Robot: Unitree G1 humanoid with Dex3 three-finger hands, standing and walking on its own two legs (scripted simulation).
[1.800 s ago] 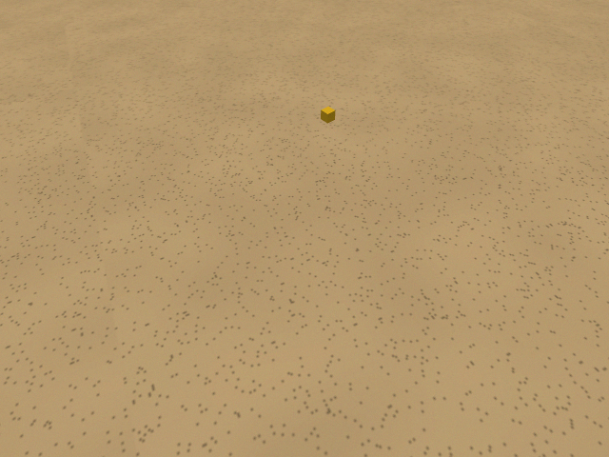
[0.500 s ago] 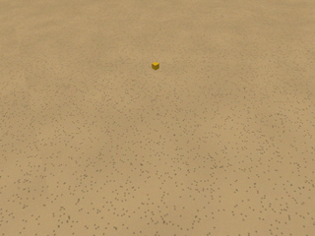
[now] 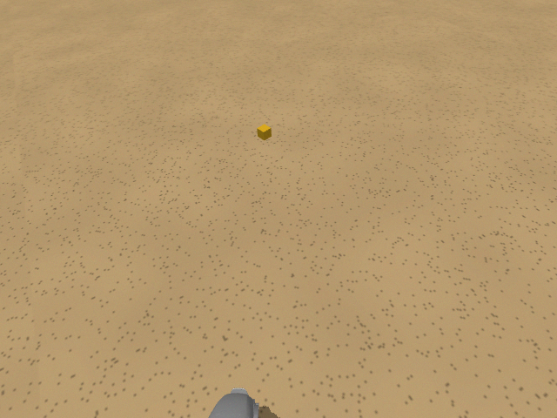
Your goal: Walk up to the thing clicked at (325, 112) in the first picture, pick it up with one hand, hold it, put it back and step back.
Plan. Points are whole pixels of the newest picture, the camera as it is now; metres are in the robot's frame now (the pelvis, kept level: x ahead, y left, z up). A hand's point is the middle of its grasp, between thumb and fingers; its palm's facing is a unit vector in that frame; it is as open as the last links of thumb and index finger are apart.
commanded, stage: walk up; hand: left
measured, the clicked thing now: (264, 132) +1.79 +0.26 -0.75
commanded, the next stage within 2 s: none
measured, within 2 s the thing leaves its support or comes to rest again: neither
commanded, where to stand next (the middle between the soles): +1.40 +0.04 m, yaw -3 degrees
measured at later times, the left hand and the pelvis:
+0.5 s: hand (181, 254) +0.46 +0.27 -0.13, palm faces -0.10 -0.91 -0.41, open 7.4 cm; pelvis +0.32 -0.01 -0.02, yaw -2 degrees
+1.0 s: hand (193, 224) +0.57 +0.28 -0.16, palm faces +0.02 -0.93 -0.38, open 7.4 cm; pelvis +0.58 -0.01 -0.02, yaw +0 degrees
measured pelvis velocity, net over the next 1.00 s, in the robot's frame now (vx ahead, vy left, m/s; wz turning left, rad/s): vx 0.58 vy -0.01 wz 0.01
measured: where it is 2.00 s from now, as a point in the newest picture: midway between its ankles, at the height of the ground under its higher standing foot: (300, 237)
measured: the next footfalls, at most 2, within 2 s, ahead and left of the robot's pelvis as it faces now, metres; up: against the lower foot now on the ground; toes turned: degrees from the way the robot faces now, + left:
left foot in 0.14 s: +0.27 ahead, +0.16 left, +0.00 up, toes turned +5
right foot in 0.54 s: +0.52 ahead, -0.16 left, +0.00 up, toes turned -7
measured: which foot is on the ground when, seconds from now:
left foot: up 0.00-0.12, down 0.14-0.56, up 0.58-0.98, down 1.00-1.00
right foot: down 0.00-0.18, up 0.20-0.52, down 0.54-1.00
